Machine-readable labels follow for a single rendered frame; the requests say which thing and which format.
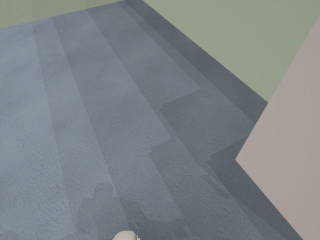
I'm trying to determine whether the fridge door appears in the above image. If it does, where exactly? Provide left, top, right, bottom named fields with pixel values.
left=236, top=16, right=320, bottom=240

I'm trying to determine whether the robot left thigh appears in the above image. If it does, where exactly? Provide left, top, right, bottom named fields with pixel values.
left=112, top=230, right=141, bottom=240

